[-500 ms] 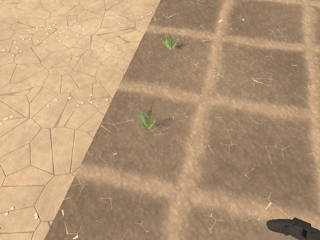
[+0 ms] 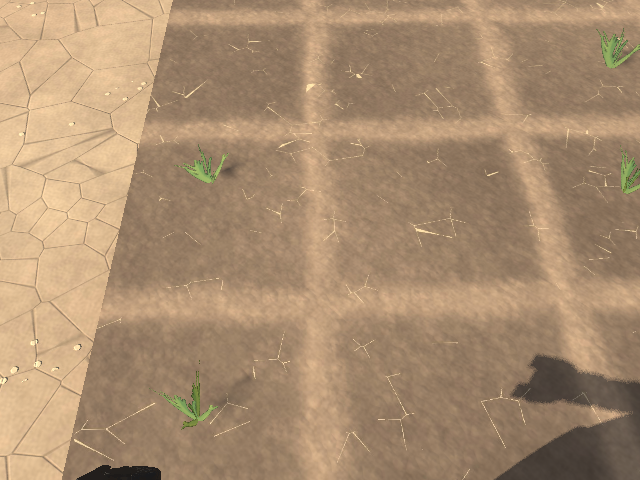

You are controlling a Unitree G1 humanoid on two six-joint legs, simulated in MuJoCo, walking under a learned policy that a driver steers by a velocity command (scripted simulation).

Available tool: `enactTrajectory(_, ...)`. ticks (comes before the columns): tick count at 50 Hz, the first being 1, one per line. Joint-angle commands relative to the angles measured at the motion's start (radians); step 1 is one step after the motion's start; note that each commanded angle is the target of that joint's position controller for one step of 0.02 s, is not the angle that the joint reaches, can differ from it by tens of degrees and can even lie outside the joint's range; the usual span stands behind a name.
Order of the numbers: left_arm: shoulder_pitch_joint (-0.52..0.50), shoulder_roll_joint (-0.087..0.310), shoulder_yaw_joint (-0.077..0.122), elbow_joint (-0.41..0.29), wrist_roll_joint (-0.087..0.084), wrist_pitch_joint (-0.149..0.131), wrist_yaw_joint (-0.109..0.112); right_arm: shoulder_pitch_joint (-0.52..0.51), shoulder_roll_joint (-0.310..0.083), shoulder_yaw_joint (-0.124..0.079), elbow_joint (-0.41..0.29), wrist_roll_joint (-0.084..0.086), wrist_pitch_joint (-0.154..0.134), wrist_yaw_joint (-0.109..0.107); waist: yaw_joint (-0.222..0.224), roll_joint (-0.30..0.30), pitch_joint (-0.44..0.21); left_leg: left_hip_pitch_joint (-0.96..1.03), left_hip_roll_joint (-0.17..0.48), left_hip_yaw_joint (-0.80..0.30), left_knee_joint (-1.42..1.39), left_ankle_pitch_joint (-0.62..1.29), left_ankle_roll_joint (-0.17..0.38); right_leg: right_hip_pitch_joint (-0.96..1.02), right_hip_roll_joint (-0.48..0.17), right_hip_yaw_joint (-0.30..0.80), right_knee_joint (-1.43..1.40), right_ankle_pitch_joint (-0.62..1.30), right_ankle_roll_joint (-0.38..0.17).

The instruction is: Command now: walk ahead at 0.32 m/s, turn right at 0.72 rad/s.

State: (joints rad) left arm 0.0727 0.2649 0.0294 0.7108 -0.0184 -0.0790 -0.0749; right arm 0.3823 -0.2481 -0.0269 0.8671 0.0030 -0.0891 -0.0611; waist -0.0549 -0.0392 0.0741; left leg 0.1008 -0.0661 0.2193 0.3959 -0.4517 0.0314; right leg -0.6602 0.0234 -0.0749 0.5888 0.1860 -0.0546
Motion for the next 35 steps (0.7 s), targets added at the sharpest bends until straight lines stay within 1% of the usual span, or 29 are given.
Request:
enactTrajectory(1, 0.459, 0.212, 0.096, 0.041, 0.001, 0.021, 0.01, -0.203, -0.229, -0.06, -0.146, 0.008, 0.019, -0.022, 0.285, 0.113, -0.245, -0.335, 0.172, -0.046, 0.542, 1.079, -0.072, 0.699, 0.055, 0.039, -0.014, 0.017, -0.068)
enactTrajectory(2, 0.458, 0.234, 0.093, 0.053, -0.003, 0.033, 0.039, -0.191, -0.101, -0.027, -0.156, -0.013, 0.015, 0.012, 0.23, -0.159, -0.19, -0.505, 0.012, -0.047, 0.919, 0.014, -0.092, 0.773, -0.055, 0.179, -0.063, 0.333, -0.104)
enactTrajectory(3, 0.333, 0.274, 0.081, -0.027, 0.067, 0.016, 0.049, 0.025, -0.014, -0.001, -0.185, -0.019, 0.006, 0.04, 0.05, -0.313, -0.306, -0.781, -0.095, -0.252, 1.267, -0.25, -0.13, 0.95, -0.251, 0.647, 0.002, 0.655, -0.319)
enactTrajectory(4, 0.251, 0.279, 0.094, -0.105, 0.078, 0.019, 0.046, 0.066, -0.123, -0.006, -0.207, -0.006, -0.007, 0.059, 0.085, -0.176, -0.526, -0.809, -0.064, -0.415, 1.323, -0.149, -0.098, 1.009, -0.351, 0.876, -0.181, 0.255, -0.416)
enactTrajectory(5, 0.164, 0.227, 0.088, -0.155, 0.045, 0.028, 0.046, -0.058, -0.198, -0.024, -0.235, 0.002, -0.007, 0.059, 0.086, 0.01, -0.407, -0.829, -0.022, -0.414, 1.214, -0.056, -0.058, 0.863, -0.296, 0.841, -0.258, -0.135, -0.379)
enactTrajectory(6, 0.111, 0.185, 0.076, -0.163, 0.008, 0.034, 0.05, -0.14, -0.195, -0.032, -0.253, -0.009, 0.004, 0.047, 0.047, 0.153, -0.269, -0.831, 0.012, -0.398, 1.119, 0.0, -0.055, 0.688, -0.24, 0.79, -0.307, -0.334, -0.32)
enactTrajectory(7, 0.087, 0.171, 0.069, -0.171, 0.0, 0.034, 0.054, -0.161, -0.189, -0.032, -0.264, -0.017, 0.021, 0.037, 0.021, 0.161, -0.215, -0.794, 0.028, -0.401, 1.044, 0.026, -0.062, 0.562, -0.209, 0.761, -0.328, -0.333, -0.293)
enactTrajectory(9, 0.067, 0.17, 0.076, -0.18, 0.009, 0.045, 0.064, -0.176, -0.175, -0.038, -0.275, -0.022, 0.044, 0.031, 0.0, 0.099, -0.143, -0.714, 0.046, -0.395, 0.883, 0.036, -0.082, 0.405, -0.11, 0.626, -0.325, -0.188, -0.246)
enactTrajectory(10, 0.083, 0.171, 0.078, -0.173, 0.007, 0.051, 0.072, -0.185, -0.149, -0.034, -0.275, -0.027, 0.044, 0.028, 0.005, 0.09, -0.142, -0.692, 0.045, -0.38, 0.81, 0.043, -0.095, 0.372, -0.081, 0.571, -0.298, -0.068, -0.233)
enactTrajectory(11, 0.107, 0.182, 0.084, -0.166, 0.005, 0.057, 0.082, -0.207, -0.124, -0.029, -0.281, -0.032, 0.044, 0.024, 0.016, 0.084, -0.159, -0.688, 0.034, -0.368, 0.742, 0.065, -0.11, 0.37, -0.064, 0.538, -0.267, 0.066, -0.225)
enactTrajectory(12, 0.128, 0.198, 0.09, -0.16, 0.003, 0.067, 0.095, -0.232, -0.108, -0.026, -0.288, -0.031, 0.046, 0.021, 0.025, 0.072, -0.191, -0.684, 0.019, -0.364, 0.69, 0.091, -0.125, 0.386, -0.055, 0.527, -0.242, 0.14, -0.212)
enactTrajectory(13, 0.136, 0.21, 0.095, -0.16, 0.0, 0.08, 0.106, -0.251, -0.102, -0.026, -0.293, -0.024, 0.05, 0.018, 0.031, 0.053, -0.223, -0.687, 0.009, -0.369, 0.647, 0.124, -0.137, 0.41, -0.05, 0.53, -0.224, 0.146, -0.196)
enactTrajectory(14, 0.133, 0.217, 0.098, -0.165, -0.006, 0.094, 0.117, -0.266, -0.105, -0.027, -0.294, -0.017, 0.054, 0.016, 0.035, 0.031, -0.245, -0.689, 0.004, -0.378, 0.607, 0.163, -0.143, 0.427, -0.043, 0.535, -0.213, 0.091, -0.172)
enactTrajectory(15, 0.125, 0.218, 0.1, -0.172, -0.012, 0.106, 0.126, -0.286, -0.111, -0.031, -0.295, -0.011, 0.058, 0.015, 0.041, 0.006, -0.25, -0.691, 0.0, -0.386, 0.567, 0.201, -0.144, 0.434, -0.032, 0.543, -0.209, 0.006, -0.146)
enactTrajectory(17, 0.116, 0.213, 0.1, -0.185, -0.016, 0.124, 0.135, -0.333, -0.118, -0.037, -0.299, -0.005, 0.058, 0.015, 0.059, -0.045, -0.229, -0.686, -0.009, -0.396, 0.488, 0.246, -0.139, 0.43, -0.012, 0.571, -0.213, -0.172, -0.108)
enactTrajectory(19, 0.12, 0.204, 0.101, -0.193, -0.009, 0.132, 0.136, -0.377, -0.12, -0.041, -0.303, -0.004, 0.049, 0.019, 0.08, -0.085, -0.197, -0.673, -0.016, -0.406, 0.41, 0.257, -0.132, 0.436, -0.005, 0.61, -0.213, -0.274, -0.102)
enactTrajectory(20, 0.119, 0.195, 0.099, -0.196, -0.004, 0.134, 0.135, -0.381, -0.124, -0.043, -0.299, -0.003, 0.043, 0.023, 0.087, -0.103, -0.195, -0.668, -0.01, -0.406, 0.376, 0.262, -0.129, 0.458, -0.012, 0.613, -0.199, -0.277, -0.106)
enactTrajectory(22, 0.126, 0.174, 0.092, -0.201, 0.006, 0.135, 0.133, -0.391, -0.134, -0.045, -0.294, -0.007, 0.027, 0.034, 0.108, -0.125, -0.207, -0.63, 0.002, -0.399, 0.307, 0.263, -0.117, 0.497, -0.033, 0.63, -0.15, -0.188, -0.114)
enactTrajectory(24, 0.122, 0.159, 0.082, -0.206, 0.011, 0.134, 0.128, -0.372, -0.143, -0.05, -0.285, -0.009, 0.015, 0.046, 0.106, -0.138, -0.222, -0.541, 0.012, -0.389, 0.215, 0.256, -0.096, 0.51, -0.05, 0.657, -0.103, -0.079, -0.113)
enactTrajectory(25, 0.107, 0.153, 0.077, -0.21, 0.008, 0.134, 0.125, -0.347, -0.146, -0.055, -0.275, -0.007, 0.011, 0.051, 0.09, -0.136, -0.215, -0.473, 0.02, -0.38, 0.132, 0.297, -0.08, 0.493, -0.045, 0.666, -0.083, -0.087, -0.105)
enactTrajectory(26, 0.096, 0.142, 0.071, -0.211, 0.002, 0.134, 0.12, -0.318, -0.142, -0.058, -0.262, -0.007, 0.008, 0.056, 0.068, -0.109, -0.199, -0.374, 0.038, -0.365, 0.011, 0.417, -0.057, 0.449, -0.019, 0.652, -0.052, -0.177, -0.083)
enactTrajectory(27, 0.163, 0.099, 0.056, -0.197, 0.007, 0.133, 0.112, -0.33, -0.164, -0.061, -0.271, -0.02, 0.013, 0.054, 0.096, 0.022, -0.217, -0.25, 0.164, -0.466, -0.031, 0.54, 0.002, 0.372, 0.045, 0.584, 0.071, -0.507, -0.039)
enactTrajectory(28, 0.261, 0.094, 0.052, -0.181, 0.013, 0.128, 0.108, -0.354, -0.217, -0.067, -0.304, -0.043, 0.03, 0.047, 0.144, 0.244, -0.205, -0.162, 0.36, -0.646, 0.003, 0.861, 0.131, 0.234, 0.191, 0.432, 0.285, -0.873, 0.032)
enactTrajectory(29, 0.222, 0.198, 0.081, -0.198, 0.007, 0.115, 0.106, -0.262, -0.236, -0.081, -0.276, -0.052, 0.037, 0.049, 0.098, 0.333, -0.202, -0.203, 0.472, -0.843, -0.051, 0.789, 0.268, 0.118, 0.185, 0.346, 0.476, -0.904, 0.085)
enactTrajectory(30, 0.179, 0.255, 0.097, -0.178, 0.01, 0.113, 0.11, -0.261, -0.199, -0.075, -0.28, -0.033, 0.039, 0.048, 0.077, 0.217, -0.178, -0.239, 0.431, -0.806, -0.039, 0.639, 0.258, 0.101, 0.126, 0.335, 0.59, -0.807, 0.115)
enactTrajectory(31, 0.152, 0.245, 0.096, -0.159, 0.01, 0.125, 0.115, -0.276, -0.16, -0.062, -0.282, -0.019, 0.048, 0.044, 0.069, 0.144, -0.156, -0.269, 0.361, -0.702, -0.028, 0.528, 0.207, 0.101, 0.113, 0.321, 0.639, -0.731, 0.129)
enactTrajectory(32, 0.154, 0.208, 0.086, -0.145, 0.013, 0.141, 0.12, -0.288, -0.139, -0.049, -0.29, -0.01, 0.055, 0.042, 0.069, 0.117, -0.146, -0.294, 0.314, -0.646, -0.032, 0.461, 0.173, 0.109, 0.112, 0.306, 0.688, -0.699, 0.14)
enactTrajectory(33, 0.164, 0.175, 0.075, -0.143, 0.013, 0.146, 0.119, -0.304, -0.139, -0.043, -0.289, -0.008, 0.063, 0.04, 0.075, 0.12, -0.125, -0.329, 0.288, -0.61, -0.047, 0.434, 0.164, 0.115, 0.112, 0.282, 0.72, -0.667, 0.148)
enactTrajectory(35, 0.153, 0.123, 0.056, -0.144, 0.006, 0.14, 0.115, -0.302, -0.125, -0.033, -0.282, -0.018, 0.074, 0.038, 0.073, 0.162, -0.114, -0.348, 0.213, -0.514, -0.077, 0.362, 0.143, 0.148, 0.096, 0.215, 0.636, -0.623, 0.153)
